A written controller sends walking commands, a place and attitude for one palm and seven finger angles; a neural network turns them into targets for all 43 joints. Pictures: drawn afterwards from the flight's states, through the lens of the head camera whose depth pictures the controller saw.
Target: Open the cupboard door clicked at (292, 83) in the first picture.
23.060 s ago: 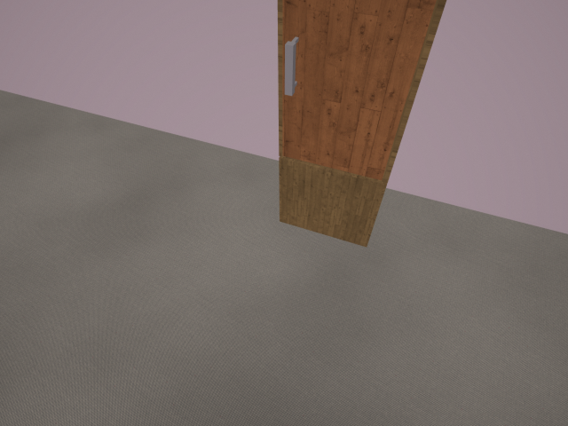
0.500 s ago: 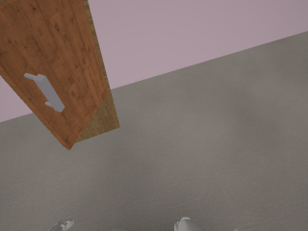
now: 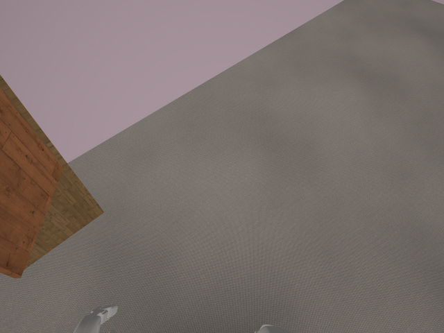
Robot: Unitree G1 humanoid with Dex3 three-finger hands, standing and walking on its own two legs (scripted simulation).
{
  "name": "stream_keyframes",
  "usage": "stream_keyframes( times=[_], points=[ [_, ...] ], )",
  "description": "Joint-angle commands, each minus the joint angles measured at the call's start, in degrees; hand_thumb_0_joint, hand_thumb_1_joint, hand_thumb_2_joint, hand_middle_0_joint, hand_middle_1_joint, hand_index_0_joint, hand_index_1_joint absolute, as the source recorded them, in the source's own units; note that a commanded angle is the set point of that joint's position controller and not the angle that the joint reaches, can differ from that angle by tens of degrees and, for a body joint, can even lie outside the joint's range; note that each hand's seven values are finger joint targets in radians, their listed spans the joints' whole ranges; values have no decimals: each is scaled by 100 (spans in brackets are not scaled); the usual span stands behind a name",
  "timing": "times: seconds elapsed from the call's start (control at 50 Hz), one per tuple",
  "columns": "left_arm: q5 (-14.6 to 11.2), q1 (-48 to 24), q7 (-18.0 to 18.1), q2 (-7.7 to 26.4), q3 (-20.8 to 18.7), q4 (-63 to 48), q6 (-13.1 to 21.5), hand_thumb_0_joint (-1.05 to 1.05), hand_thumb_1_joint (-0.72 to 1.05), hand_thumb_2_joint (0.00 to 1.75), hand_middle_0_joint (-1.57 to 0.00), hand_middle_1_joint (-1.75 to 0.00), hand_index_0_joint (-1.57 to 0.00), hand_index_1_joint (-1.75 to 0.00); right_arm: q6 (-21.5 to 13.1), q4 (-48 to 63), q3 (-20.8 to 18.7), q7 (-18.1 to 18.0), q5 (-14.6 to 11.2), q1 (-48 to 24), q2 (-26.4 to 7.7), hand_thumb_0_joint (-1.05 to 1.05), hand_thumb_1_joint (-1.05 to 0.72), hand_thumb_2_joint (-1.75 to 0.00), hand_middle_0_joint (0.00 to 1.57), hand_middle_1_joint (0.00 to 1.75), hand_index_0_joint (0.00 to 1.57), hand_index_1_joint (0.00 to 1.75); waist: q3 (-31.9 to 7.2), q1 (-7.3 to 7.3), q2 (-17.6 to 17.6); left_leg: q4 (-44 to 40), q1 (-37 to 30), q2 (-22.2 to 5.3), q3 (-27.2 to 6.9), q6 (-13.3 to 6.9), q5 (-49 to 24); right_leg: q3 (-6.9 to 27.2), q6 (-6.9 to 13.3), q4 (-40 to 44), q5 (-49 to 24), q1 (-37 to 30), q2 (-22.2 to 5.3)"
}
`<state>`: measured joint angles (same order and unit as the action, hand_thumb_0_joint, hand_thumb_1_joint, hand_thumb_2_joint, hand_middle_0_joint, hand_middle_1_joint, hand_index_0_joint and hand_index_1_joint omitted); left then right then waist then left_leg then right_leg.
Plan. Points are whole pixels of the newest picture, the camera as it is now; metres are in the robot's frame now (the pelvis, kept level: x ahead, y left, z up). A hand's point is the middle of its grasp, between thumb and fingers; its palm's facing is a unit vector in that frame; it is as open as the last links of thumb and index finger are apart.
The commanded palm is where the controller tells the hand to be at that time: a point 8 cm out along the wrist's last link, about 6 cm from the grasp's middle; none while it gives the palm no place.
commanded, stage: walk to a spot facing it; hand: left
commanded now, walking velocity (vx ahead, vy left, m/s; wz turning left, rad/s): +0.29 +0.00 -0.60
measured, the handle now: out of the picture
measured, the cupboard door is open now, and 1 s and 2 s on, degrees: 46 46 46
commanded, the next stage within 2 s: turn to face it in 1.44 s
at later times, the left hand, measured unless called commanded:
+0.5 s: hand (171, 262) +0.27 +0.13 -0.15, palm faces -0.32 -0.93 -0.17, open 7.4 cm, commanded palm none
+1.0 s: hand (228, 197) +0.46 +0.01 -0.17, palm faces -0.47 -0.86 -0.18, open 7.3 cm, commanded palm none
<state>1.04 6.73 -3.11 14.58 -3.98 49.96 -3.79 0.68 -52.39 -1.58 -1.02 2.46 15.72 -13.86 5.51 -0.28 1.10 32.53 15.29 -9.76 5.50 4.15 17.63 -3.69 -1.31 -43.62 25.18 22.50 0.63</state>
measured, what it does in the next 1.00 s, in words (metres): walks ahead, turning right: right foot, then left foot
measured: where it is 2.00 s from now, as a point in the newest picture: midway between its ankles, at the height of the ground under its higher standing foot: (304, 230)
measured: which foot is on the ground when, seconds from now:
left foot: down 0.00-0.02, up 0.04-0.28, down 0.30-0.60, up 0.62-0.86, down 0.88-1.00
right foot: up 0.00-0.02, down 0.04-0.28, up 0.30-0.58, down 0.60-0.86, up 0.88-1.00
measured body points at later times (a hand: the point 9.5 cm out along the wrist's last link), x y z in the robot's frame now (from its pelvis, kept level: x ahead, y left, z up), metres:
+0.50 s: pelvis +0.11 -0.03 +0.01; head +0.16 -0.04 +0.45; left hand +0.29 +0.18 -0.14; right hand +0.04 -0.27 -0.13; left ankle +0.11 +0.12 -0.73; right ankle +0.11 -0.17 -0.68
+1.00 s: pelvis +0.31 -0.14 +0.00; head +0.34 -0.14 +0.45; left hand +0.48 +0.05 -0.16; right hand +0.22 -0.35 -0.14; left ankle +0.38 -0.01 -0.73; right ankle +0.21 -0.22 -0.66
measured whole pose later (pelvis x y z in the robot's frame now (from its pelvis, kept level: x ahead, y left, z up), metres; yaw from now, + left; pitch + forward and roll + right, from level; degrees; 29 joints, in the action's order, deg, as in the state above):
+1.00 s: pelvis +0.31 -0.14 +0.00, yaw -29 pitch +2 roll +0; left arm 1.9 11.6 -2.4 12.8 -4.5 58.6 -0.3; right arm -5.2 -55.7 -1.7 0.1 3.1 17.6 -8.3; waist 1.5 -1.4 -2.1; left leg 31.7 17.0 -5.9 6.9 2.3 15.9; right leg -1.1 1.8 -63.5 22.6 26.8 -1.6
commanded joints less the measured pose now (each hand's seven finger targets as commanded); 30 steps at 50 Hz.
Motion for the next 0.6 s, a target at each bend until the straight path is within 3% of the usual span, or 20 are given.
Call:
stream_keyframes(
  times=[0.0,0.02,0.04,0.06,0.1,0.14,0.18,0.22,0.24,0.26,0.28,0.3,0.36,0.4,0.44,0.48,0.52,0.54,0.56,0.58],
  points=[
    [80,1053,138,1442,-373,-74,295,0,90,90,-20,-30,-20,-30,-58,687,-253,2,-166,-342,-594,0,-90,-90,20,30,20,30,-828,475,-1917,1981,2403,488,764,34,1931,2931,989,2841,-156,-2787,-1820],
    [-17,1509,218,1658,-425,-22,286,0,90,90,-20,-30,-20,-30,-53,942,-217,12,-126,-1041,-713,0,-90,-90,20,30,20,30,-569,968,-1693,2902,2706,455,-191,-58,2087,3762,1540,3149,-273,-2259,-2386],
    [14,1196,246,1792,-428,-73,289,0,90,90,-20,-30,-20,-30,-102,1009,-223,79,-187,-866,-666,0,-90,-90,20,30,20,30,-616,602,-1507,3219,2615,303,-462,-100,1818,3936,1789,3186,1350,-1746,-2333],
    [45,791,272,1348,-349,-190,342,0,90,90,-20,-30,-20,-30,-112,837,-300,79,-143,-936,-788,0,-90,-90,20,30,20,30,-433,413,-1323,3297,2519,342,-599,-108,1268,3511,1541,3130,1177,-1368,-1837],
    [38,491,281,1104,-275,-208,423,0,90,90,-20,-30,-20,-30,-108,707,-306,127,-117,-850,-637,0,-90,-90,20,30,20,30,-321,169,-1182,2796,1960,345,-484,-45,702,2676,1321,3019,128,-899,-1480],
    [60,497,274,1086,-282,-141,475,0,90,90,-20,-30,-20,-30,-155,641,-273,159,-130,-715,-441,0,-90,-90,20,30,20,30,-512,107,-1160,1760,1330,503,-331,-65,608,2371,1283,2839,-434,-882,-1259],
    [58,506,242,1114,-299,-92,475,0,90,90,-20,-30,-20,-30,-213,565,-263,152,-149,-521,-369,0,-90,-90,20,30,20,30,-598,54,-978,872,551,709,-179,-101,465,2426,1252,2660,-247,-604,-1163],
    [38,312,200,1003,-288,-89,452,0,90,90,-20,-30,-20,-30,-280,356,-273,103,-145,74,-397,0,-90,-90,20,30,20,30,-588,-286,-653,-251,-835,881,81,-94,-77,2218,993,2265,377,276,-793],
    [29,218,163,696,-224,-193,438,0,90,90,-20,-30,-20,-30,-335,181,-315,7,-124,605,-678,0,-90,-90,20,30,20,30,-695,-511,40,-862,-1851,477,-367,-205,374,1933,752,1495,544,1094,-396],
    [-33,132,105,237,-120,-361,418,0,90,90,-20,-30,-20,-30,-384,51,-459,-49,16,1245,-1313,0,-90,-90,20,30,20,30,-719,-799,1840,-1859,-2431,-1204,-2635,-759,2049,932,355,-497,967,2294,448],
    [-23,-359,57,374,-165,-660,487,0,90,90,-20,-30,-20,-30,-409,48,-475,-126,21,1513,-1553,0,-90,-90,20,30,20,30,-533,-857,1376,-2501,-2039,-2254,-3762,-1431,2495,665,235,-1557,914,2616,1],
    [33,-561,-31,392,-203,-735,568,0,90,90,-20,-30,-20,-30,-449,161,-469,-78,33,1330,-1568,0,-90,-90,20,30,20,30,-358,-757,386,-2470,-1604,-2268,-3899,-1746,2088,704,238,-2157,586,2682,-303],
    [80,-395,-122,185,-172,-438,490,0,90,90,-20,-30,-20,-30,-511,169,-281,-43,15,558,-910,0,-90,-90,20,30,20,30,-35,-232,885,-2184,-964,-1256,-1709,-1200,419,505,116,-2163,-486,2356,-633],
    [67,-333,-187,3,-69,-375,424,0,90,90,-20,-30,-20,-30,-537,78,-246,-34,1,574,-820,0,-90,-90,20,30,20,30,-321,-172,1070,-1961,-936,-800,-470,-943,-598,109,102,-1202,-826,1670,-550],
    [45,-470,-191,-24,-20,-359,421,0,90,90,-20,-30,-20,-30,-521,-10,-251,-13,1,697,-834,0,-90,-90,20,30,20,30,-478,-251,1000,-1791,-862,-725,15,-870,-1170,-247,156,-277,-892,965,-360],
    [51,-486,-180,11,-31,-314,420,0,90,90,-20,-30,-20,-30,-478,-78,-265,6,1,757,-885,0,-90,-90,20,30,20,30,-517,-235,859,-1662,-652,-811,150,-859,-1055,-444,202,247,-1019,218,-192],
    [62,-50,-136,201,-96,-181,440,0,90,90,-20,-30,-20,-30,-411,-81,-260,28,-3,612,-894,0,-90,-90,20,30,20,30,-603,62,626,-949,-269,-747,319,-712,-1024,-539,322,906,-1068,-918,-33],
    [80,738,-86,446,-177,89,476,0,90,90,-20,-30,-20,-30,-402,-68,-226,43,-43,483,-808,0,-90,-90,20,30,20,30,-848,465,192,139,347,-449,593,-536,-1356,-372,493,1134,-998,-2187,27],
    [113,1781,15,1090,-358,361,548,0,90,90,-20,-30,-20,-30,-416,100,-145,99,-159,265,-460,0,-90,-90,20,30,20,30,-1400,968,-1339,2130,1870,153,1041,-266,-362,1682,1066,1817,-102,-3759,-1342],
    [-10,2280,113,1599,-466,499,536,0,90,90,-20,-30,-20,-30,-439,428,-125,89,-213,-165,-342,0,-90,-90,20,30,20,30,-1456,1135,-2153,3726,2938,614,375,-197,1989,3816,1665,2902,-381,-3841,-2546]
  ],
)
